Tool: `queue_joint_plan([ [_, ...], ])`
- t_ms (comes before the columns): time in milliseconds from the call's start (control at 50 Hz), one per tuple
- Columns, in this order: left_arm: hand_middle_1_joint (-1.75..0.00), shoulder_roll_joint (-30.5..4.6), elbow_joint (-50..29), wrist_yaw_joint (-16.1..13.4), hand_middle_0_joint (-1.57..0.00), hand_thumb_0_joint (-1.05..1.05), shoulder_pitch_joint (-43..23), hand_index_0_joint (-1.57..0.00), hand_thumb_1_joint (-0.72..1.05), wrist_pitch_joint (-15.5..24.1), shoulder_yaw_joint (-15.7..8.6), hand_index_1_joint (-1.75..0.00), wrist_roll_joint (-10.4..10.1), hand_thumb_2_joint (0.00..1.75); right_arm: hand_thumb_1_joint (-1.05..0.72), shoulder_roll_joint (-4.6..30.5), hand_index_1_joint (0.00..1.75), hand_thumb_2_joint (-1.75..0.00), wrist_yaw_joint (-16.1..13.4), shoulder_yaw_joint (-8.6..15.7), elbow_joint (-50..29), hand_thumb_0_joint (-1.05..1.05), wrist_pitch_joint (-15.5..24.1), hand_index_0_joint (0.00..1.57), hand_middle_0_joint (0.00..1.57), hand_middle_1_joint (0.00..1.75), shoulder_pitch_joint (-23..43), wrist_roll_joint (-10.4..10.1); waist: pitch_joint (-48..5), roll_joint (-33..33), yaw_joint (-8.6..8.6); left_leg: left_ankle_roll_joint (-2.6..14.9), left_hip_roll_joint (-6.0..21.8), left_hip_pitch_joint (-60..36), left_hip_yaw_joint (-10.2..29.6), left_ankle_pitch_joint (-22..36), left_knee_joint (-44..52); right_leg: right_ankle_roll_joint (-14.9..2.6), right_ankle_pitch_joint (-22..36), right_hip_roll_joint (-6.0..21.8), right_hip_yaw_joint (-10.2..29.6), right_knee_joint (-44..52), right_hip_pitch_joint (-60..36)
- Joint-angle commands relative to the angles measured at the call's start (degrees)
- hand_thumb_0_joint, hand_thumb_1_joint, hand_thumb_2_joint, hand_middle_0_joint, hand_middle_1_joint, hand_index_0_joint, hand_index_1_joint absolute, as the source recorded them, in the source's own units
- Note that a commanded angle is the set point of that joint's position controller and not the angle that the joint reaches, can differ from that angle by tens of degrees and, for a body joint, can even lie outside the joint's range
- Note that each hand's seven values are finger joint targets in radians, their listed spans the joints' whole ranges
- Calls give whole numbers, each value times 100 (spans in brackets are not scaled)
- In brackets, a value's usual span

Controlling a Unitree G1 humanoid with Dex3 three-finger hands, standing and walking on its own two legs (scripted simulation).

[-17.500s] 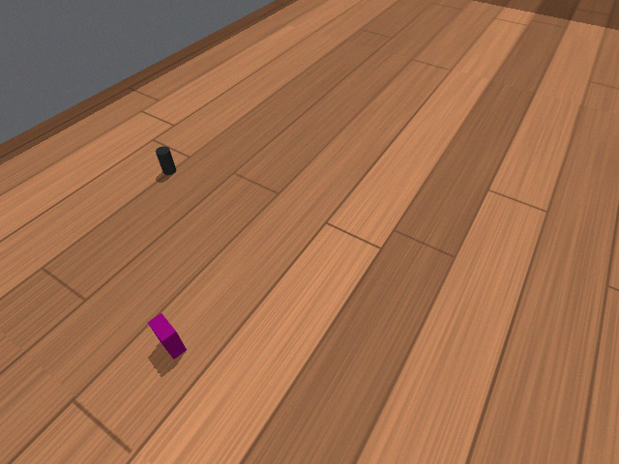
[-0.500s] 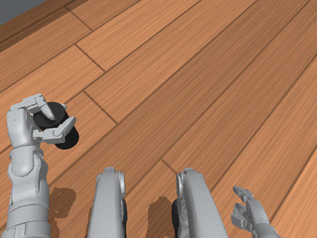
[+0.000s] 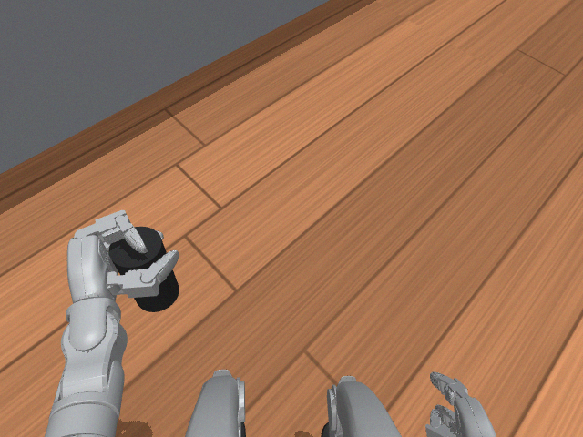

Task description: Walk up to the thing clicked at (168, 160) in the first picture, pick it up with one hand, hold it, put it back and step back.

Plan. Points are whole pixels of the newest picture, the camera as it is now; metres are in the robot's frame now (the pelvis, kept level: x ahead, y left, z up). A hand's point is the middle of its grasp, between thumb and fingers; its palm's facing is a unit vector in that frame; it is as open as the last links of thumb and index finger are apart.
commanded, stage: lift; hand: left
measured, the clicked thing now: (147, 271) +0.35 +0.21 -0.04
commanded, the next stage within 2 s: hold in 0.92 s
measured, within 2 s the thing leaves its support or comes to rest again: neither
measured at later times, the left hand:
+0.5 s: hand (143, 235) +0.35 +0.18 +0.07, palm faces +0.25 -0.97 -0.03, open 5.9 cm
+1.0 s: hand (145, 216) +0.36 +0.17 +0.09, palm faces +0.24 -0.97 -0.02, open 5.9 cm
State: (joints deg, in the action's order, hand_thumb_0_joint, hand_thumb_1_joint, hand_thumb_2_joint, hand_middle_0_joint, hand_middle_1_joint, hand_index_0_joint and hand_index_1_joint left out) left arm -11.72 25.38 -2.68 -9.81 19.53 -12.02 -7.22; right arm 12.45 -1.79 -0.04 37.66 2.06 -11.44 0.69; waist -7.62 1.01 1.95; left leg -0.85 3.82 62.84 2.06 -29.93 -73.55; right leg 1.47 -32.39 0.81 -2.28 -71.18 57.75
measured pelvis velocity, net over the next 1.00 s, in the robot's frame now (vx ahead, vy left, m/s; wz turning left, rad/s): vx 0.03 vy -0.01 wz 0.01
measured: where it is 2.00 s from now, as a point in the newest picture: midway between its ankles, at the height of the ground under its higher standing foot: outside the picture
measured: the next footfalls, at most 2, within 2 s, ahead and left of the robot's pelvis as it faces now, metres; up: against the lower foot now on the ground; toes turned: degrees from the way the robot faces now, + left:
none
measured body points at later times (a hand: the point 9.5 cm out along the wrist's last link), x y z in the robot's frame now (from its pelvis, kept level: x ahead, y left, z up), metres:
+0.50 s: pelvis +0.01 -0.01 +0.05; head +0.08 +0.00 +0.49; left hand +0.33 +0.23 +0.07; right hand +0.15 -0.24 -0.07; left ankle +0.05 +0.12 -0.62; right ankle +0.02 -0.14 -0.62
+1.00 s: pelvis +0.03 -0.01 +0.07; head +0.09 +0.00 +0.51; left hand +0.34 +0.22 +0.10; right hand +0.16 -0.25 -0.05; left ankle +0.05 +0.12 -0.62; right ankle +0.02 -0.14 -0.62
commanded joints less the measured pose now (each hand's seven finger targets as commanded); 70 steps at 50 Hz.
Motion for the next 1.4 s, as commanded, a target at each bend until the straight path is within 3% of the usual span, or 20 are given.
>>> queue_joint_plan([
  [0, -138, -921, -2089, -87, -127, 0, -1912, -130, 33, 819, -247, -137, -99, 124, -90, 805, 30, -89, -77, 256, -583, 0, 204, 20, 20, 30, -136, 23, -2448, 605, -88, 57, -207, -2596, 117, 1514, 1344, -268, 1752, -138, -90, 1129, -1017],
  [80, -135, -645, -1797, -142, -124, 0, -1737, -126, 31, 844, -83, -134, -115, 122, -90, 782, 30, -89, -115, 224, -601, 0, 214, 20, 20, 30, -91, 53, -2307, 322, -6, 78, -226, -2558, 82, 1438, 1510, -244, 1773, -159, -84, 1372, -1298],
  [120, -135, -804, -1919, -176, -124, 0, -1935, -126, 31, 872, -175, -134, -105, 122, -90, 817, 30, -90, -140, 225, -603, 0, 221, 20, 20, 30, -68, 52, -2271, 431, -32, 75, -236, -2685, 45, 1401, 1609, -234, 1782, -135, -51, 1492, -1417],
  [200, -135, -597, -1746, -191, -123, 0, -1835, -126, 33, 874, 23, -134, -67, 124, -90, 788, 30, -89, -159, 201, -593, 0, 205, 20, 20, 30, -59, 72, -1971, 341, 9, 59, -242, -2853, 36, 1264, 1876, -229, 1661, -148, -81, 1734, -1542],
  [320, -134, -715, -1804, -194, -123, 0, -1941, -125, 33, 880, -60, -133, -91, 122, -90, 720, 30, -89, -182, 179, -558, 0, 181, 20, 20, 30, -41, 61, -1842, 286, -49, 76, -262, -2976, -48, 1359, 2076, -181, 1823, -132, -12, 2045, -2005],
  [380, -134, -440, -1442, -174, -122, 0, -1640, -125, 35, 817, 116, -133, -98, 123, -89, 711, 30, -89, -183, 169, -574, 0, 156, 20, 20, 30, -1, 63, -1661, 197, 6, 79, -273, -3103, -82, 1451, 2169, -169, 1933, -133, -11, 2164, -2073],
  [400, -134, -579, -1689, -203, -122, 0, -1855, -125, 35, 843, 21, -133, -96, 123, -89, 716, 30, -89, -183, 182, -548, 0, 159, 20, 20, 30, -16, 58, -1682, 184, -36, 79, -260, -3136, -79, 1486, 2200, -167, 1968, -138, -11, 2186, -2157],
  [480, -136, -469, -1434, -219, -123, 0, -1668, -126, 37, 856, 61, -134, -58, 124, -89, 715, 30, -89, -148, 203, -590, 0, 102, 20, 20, 30, 13, 82, -1626, 169, -71, 56, -258, -3249, -69, 1653, 2341, -199, 2057, -161, -66, 2225, -2251],
  [500, -136, -651, -1745, -240, -123, 0, -1946, -126, 37, 912, -46, -135, -64, 126, -89, 725, 30, -89, -152, 214, -588, 0, 98, 20, 20, 30, 18, 67, -1635, 346, -96, 46, -266, -3359, -97, 1667, 2366, -198, 2076, -139, -30, 2252, -2241],
  [520, -136, -542, -1578, -200, -123, 0, -1774, -126, 37, 887, 68, -135, -55, 125, -89, 698, 30, -89, -157, 195, -607, 0, 91, 20, 20, 30, 32, 81, -1628, 264, -36, 65, -277, -3367, -117, 1693, 2353, -178, 2129, -143, -5, 2315, -2345],
  [700, -135, -589, -1737, -231, -122, 0, -1803, -125, 39, 897, -33, -133, -88, 124, -89, 715, 30, -89, -165, 205, -587, 0, 30, 20, 20, 30, -20, 101, -1735, 208, -48, 82, -290, -3628, -145, 2180, 2461, -148, 2650, -151, 33, 2462, -2782],
  [740, -135, -496, -1683, -219, -123, 0, -1821, -126, 35, 894, 59, -134, -114, 124, -89, 709, 30, -89, -162, 201, -543, 0, 29, 20, 20, 30, -80, 104, -1714, 136, -6, 100, -283, -3656, -157, 2266, 2472, -136, 2787, -148, 51, 2506, -2845],
  [840, -136, -534, -1665, -220, -124, 0, -1785, -126, 39, 882, 39, -135, -70, 125, -89, 727, 30, -89, -162, 237, -562, 0, -2, 20, 20, 30, -33, 101, -1572, 174, -31, 82, -297, -3729, -195, 2148, 2610, -132, 2680, -138, 61, 2650, -2944],
  [1060, -135, -417, -1635, -220, -123, 0, -1641, -124, 35, 867, 82, -135, -68, 122, -89, 704, 30, -90, -80, 260, -556, 0, -72, 20, 20, 30, -67, 103, -1520, 239, -71, 70, -263, -4005, -172, 2676, 2746, -152, 2999, -177, -7, 2710, -3118],
  [1100, -135, -451, -1652, -262, -123, 0, -1632, -124, 36, 851, 51, -134, -40, 122, -89, 732, 30, -90, -87, 277, -588, 0, -77, 20, 20, 30, -14, 84, -1420, 181, -79, 62, -257, -4075, -182, 2588, 2810, -146, 2902, -176, -6, 2751, -3108],
  [1120, -135, -358, -1763, -268, -123, 0, -1694, -124, 35, 851, 183, -134, -34, 122, -89, 718, 30, -90, -76, 266, -579, 0, -75, 20, 20, 30, -52, 95, -1482, 275, -59, 47, -251, -4136, -170, 2615, 2834, -161, 2888, -177, -15, 2750, -3124],
  [1180, -135, -487, -2042, -317, -123, 0, -1843, -125, 32, 889, 40, -135, -60, 121, -90, 701, 30, -90, -76, 267, -593, 0, -62, 20, 20, 30, -15, 92, -1494, 259, -88, 33, -262, -4110, -167, 2412, 2891, -157, 2727, -181, -16, 2799, -3197],
  [1200, -135, -324, -1655, -302, -123, 0, -1543, -124, 32, 834, 155, -135, -35, 122, -90, 709, 30, -90, -78, 268, -587, 0, -68, 20, 20, 30, -18, 103, -1472, 139, -36, 49, -262, -4110, -172, 2443, 2895, -151, 2777, -182, -14, 2819, -3209],
  [1280, -135, -327, -1850, -308, -123, 0, -1701, -125, 34, 828, 217, -135, -18, 122, -90, 685, 30, -90, -88, 248, -608, 0, -68, 20, 20, 30, 7, 115, -1449, 155, -18, 61, -278, -4098, -194, 2423, 2905, -129, 2816, -169, 12, 2888, -3281],
  [1380, -135, -421, -2004, -354, -125, 0, -1692, -126, 34, 814, 144, -135, -5, 121, -90, 681, 30, -90, -101, 256, -622, 0, -51, 20, 20, 30, 74, 87, -1403, 236, -79, 47, -292, -4084, -220, 2157, 3031, -133, 2599, -146, 21, 2980, -3360],
])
